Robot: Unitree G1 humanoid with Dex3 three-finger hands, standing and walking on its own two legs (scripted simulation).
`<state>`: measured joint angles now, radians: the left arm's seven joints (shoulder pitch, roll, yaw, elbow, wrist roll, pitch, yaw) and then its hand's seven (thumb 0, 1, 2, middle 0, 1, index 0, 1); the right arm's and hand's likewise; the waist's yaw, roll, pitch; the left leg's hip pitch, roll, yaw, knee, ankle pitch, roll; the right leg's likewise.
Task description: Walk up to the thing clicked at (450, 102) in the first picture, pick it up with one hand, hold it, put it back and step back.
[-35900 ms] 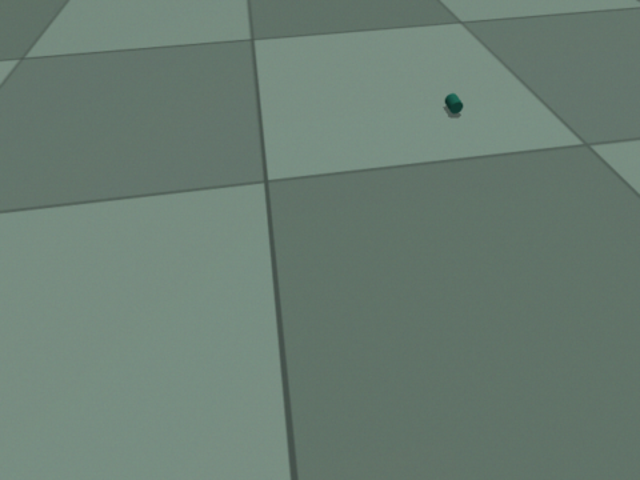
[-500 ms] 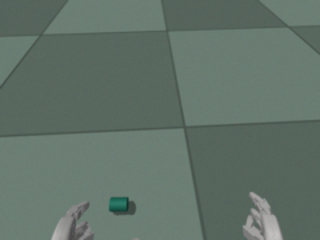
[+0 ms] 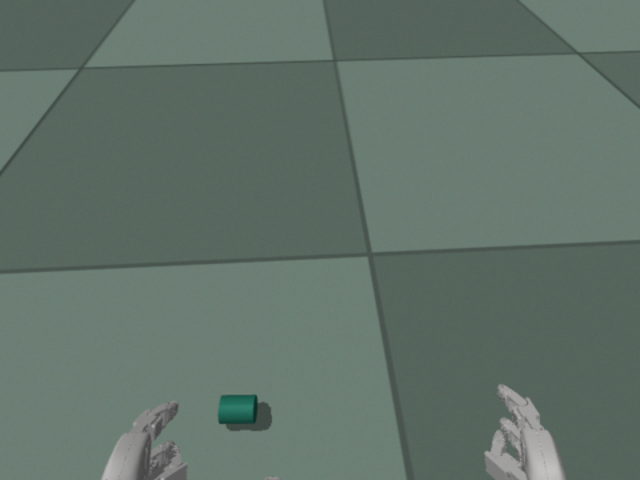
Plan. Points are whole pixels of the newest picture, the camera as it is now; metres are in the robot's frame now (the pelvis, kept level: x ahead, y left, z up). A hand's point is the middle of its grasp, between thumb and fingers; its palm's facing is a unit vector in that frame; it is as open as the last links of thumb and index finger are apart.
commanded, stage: home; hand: left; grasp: from above
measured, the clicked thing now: (238, 409) +0.43 +0.25 -0.68
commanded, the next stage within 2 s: stand in 0.50 s
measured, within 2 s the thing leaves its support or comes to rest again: neither
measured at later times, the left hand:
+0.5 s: hand (182, 472) +0.16 +0.18 -0.05, palm faces +0.05 -0.98 -0.21, open 7.4 cm
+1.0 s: hand out of the picture +0.07 +0.24 -0.11, palm faces +0.04 -0.94 -0.34, open 7.4 cm
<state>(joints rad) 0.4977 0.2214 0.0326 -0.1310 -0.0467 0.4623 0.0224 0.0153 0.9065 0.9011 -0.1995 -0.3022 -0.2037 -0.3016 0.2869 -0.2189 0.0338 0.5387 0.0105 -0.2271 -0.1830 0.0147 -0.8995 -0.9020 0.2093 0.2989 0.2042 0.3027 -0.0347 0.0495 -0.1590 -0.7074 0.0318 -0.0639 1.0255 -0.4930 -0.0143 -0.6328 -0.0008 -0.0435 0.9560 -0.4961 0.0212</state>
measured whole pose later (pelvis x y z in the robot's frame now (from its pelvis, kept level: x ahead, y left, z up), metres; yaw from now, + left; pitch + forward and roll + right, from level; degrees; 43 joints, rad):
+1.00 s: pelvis +0.00 +0.01 +0.05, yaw +0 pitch -1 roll +0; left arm 0.22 0.28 0.06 0.88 0.04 0.04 0.04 0.01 0.91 0.90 -0.20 -0.30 -0.20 -0.30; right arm 0.19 -0.29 -0.04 0.96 -0.05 -0.02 -0.02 0.01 -0.90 -0.90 0.21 0.30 0.20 0.30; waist 0.02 0.00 0.05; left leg -0.31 -0.01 -0.02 0.65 -0.33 0.01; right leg -0.26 -0.04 -0.01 0.63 -0.35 0.04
